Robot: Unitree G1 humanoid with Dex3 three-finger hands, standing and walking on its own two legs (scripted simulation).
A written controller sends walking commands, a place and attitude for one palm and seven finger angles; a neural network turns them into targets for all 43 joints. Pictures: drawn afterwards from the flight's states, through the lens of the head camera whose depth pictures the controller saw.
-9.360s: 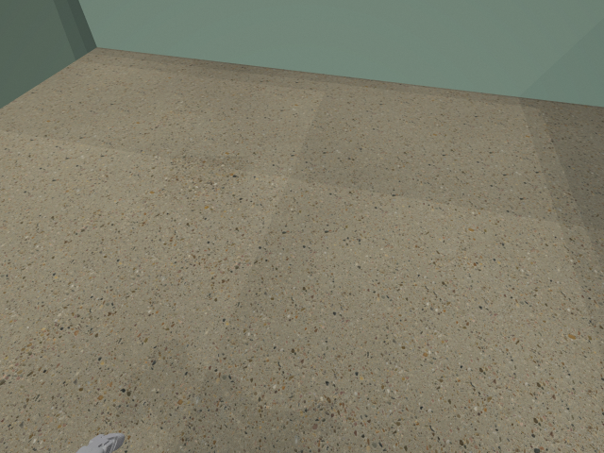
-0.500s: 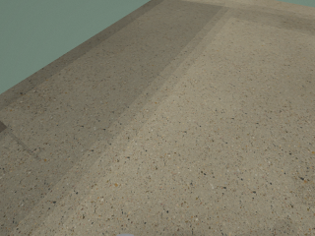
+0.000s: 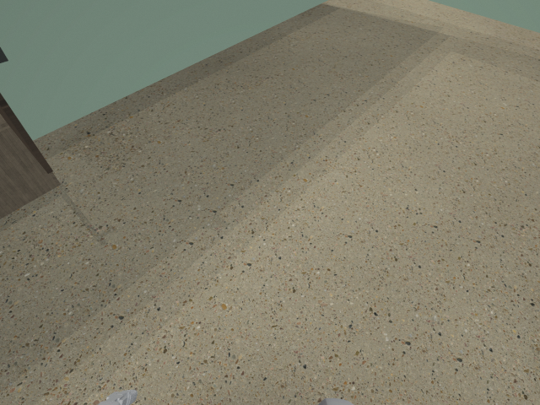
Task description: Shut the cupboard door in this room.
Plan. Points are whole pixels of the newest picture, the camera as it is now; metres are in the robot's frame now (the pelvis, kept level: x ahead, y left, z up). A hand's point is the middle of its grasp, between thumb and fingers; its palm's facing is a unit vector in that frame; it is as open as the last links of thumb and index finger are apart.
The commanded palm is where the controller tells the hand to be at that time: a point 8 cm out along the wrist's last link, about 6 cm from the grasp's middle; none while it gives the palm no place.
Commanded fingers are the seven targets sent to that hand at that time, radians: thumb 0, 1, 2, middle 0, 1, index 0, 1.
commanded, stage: turn or walk to find it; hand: left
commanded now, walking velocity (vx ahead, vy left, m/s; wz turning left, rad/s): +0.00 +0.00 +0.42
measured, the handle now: out of the picture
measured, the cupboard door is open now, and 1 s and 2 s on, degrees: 85 85 85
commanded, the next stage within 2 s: stand and wait in 1.06 s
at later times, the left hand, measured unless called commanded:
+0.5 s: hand out of the picture -0.02 +0.13 -0.15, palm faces +0.26 -0.92 -0.28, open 7.4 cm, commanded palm none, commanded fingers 0.00 0.90 0.90 -0.20 -0.30 -0.20 -0.30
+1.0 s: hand out of the picture -0.10 +0.20 -0.17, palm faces +0.48 -0.84 -0.24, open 7.4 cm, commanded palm none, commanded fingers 0.00 0.90 0.90 -0.20 -0.30 -0.20 -0.30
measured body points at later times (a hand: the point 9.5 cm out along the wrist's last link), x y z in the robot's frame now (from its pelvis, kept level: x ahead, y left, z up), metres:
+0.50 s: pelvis -0.04 -0.07 +0.00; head -0.01 -0.10 +0.45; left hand -0.03 +0.18 -0.13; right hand +0.04 -0.32 -0.17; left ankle -0.11 +0.10 -0.65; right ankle -0.01 -0.15 -0.74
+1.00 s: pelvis -0.07 -0.02 +0.00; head -0.05 +0.01 +0.45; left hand -0.13 +0.25 -0.15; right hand +0.12 -0.19 -0.14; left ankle -0.12 +0.06 -0.74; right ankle -0.01 -0.16 -0.67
